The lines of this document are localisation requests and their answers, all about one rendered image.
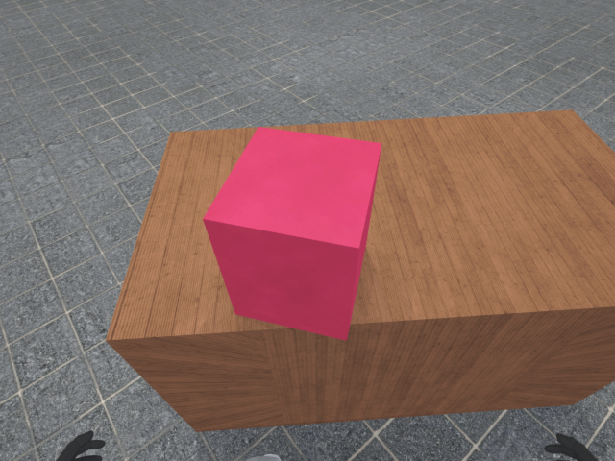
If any carton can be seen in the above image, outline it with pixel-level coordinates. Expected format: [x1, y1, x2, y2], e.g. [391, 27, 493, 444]
[203, 127, 381, 341]

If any robot right hand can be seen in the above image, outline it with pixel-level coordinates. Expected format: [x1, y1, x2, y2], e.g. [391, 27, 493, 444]
[545, 433, 598, 461]

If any pedestal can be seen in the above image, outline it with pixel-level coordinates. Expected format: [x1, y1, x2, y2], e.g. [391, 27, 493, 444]
[106, 109, 615, 432]

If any robot left hand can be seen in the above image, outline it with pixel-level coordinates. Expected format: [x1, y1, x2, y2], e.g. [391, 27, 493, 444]
[56, 430, 106, 461]

